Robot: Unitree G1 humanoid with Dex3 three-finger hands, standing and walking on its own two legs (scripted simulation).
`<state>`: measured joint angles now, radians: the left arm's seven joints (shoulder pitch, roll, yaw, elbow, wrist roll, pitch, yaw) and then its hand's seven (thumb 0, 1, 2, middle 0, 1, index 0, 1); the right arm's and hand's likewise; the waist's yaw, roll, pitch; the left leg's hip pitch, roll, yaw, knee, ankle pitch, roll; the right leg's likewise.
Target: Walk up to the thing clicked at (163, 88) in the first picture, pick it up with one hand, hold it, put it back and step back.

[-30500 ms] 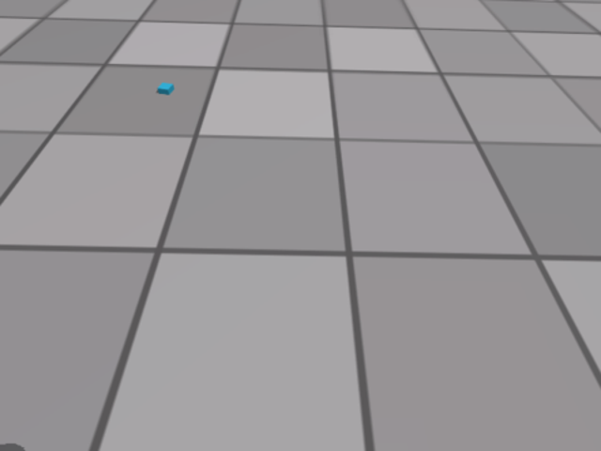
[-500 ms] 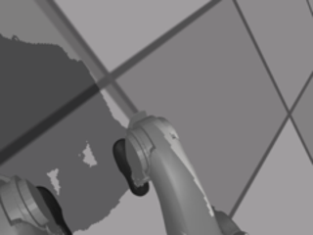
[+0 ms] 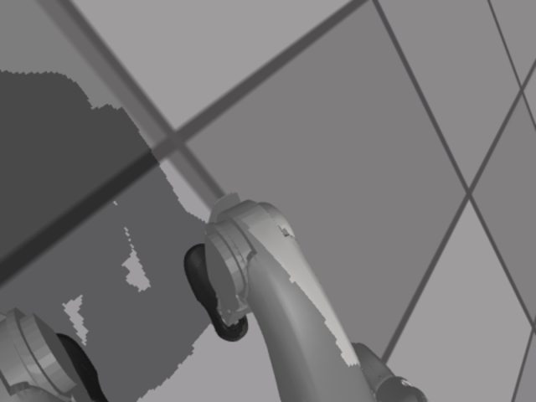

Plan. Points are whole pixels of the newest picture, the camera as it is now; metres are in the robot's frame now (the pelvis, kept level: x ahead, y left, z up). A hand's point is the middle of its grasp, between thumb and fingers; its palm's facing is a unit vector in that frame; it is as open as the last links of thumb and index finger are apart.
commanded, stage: rest palm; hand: left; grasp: from above
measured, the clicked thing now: out of the picture +0.54 +0.32 -0.30
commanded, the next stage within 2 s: close in 1.26 s
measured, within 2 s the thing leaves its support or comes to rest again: neither
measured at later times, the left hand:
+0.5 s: hand out of the picture +0.54 +0.31 -0.24, palm faces -0.43 -0.15 -0.89, open 12.5 cm
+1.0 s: hand out of the picture +0.52 +0.30 -0.26, palm faces -0.43 -0.16 -0.89, open 11.2 cm
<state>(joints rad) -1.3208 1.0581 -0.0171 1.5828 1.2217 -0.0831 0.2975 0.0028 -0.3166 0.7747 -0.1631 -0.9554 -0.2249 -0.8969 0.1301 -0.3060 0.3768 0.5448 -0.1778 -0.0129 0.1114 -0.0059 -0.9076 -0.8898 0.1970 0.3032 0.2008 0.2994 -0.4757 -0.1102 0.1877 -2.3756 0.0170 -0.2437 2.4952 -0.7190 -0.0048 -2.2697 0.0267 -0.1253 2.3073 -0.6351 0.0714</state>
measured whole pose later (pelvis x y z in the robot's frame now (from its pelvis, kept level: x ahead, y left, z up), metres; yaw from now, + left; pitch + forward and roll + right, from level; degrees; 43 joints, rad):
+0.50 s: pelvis +0.00 +0.00 +0.00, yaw -2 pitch +33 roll -16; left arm -1.32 1.12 0.00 1.62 1.23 -0.10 0.37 0.00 -0.23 0.70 -0.27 -0.84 -0.32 -0.80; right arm 0.16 -0.33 0.40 0.58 -0.19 -0.06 0.13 0.00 -0.91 -0.89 0.20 0.30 0.20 0.30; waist -0.50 -0.13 0.19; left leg -2.39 0.02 -0.26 2.51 -0.73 0.00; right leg -2.28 0.03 -0.14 2.31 -0.63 0.08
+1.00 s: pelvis +0.00 +0.00 +0.00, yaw -2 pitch +32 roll -16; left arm -1.29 1.13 0.02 1.63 1.23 -0.12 0.43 0.00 -0.06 0.61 -0.39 -0.77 -0.45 -0.72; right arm 0.13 -0.33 0.42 0.58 -0.22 -0.10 0.14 0.00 -0.91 -0.89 0.20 0.30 0.20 0.30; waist -0.49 -0.15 0.22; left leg -2.39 0.02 -0.27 2.52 -0.72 0.01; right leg -2.27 0.04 -0.15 2.30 -0.62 0.08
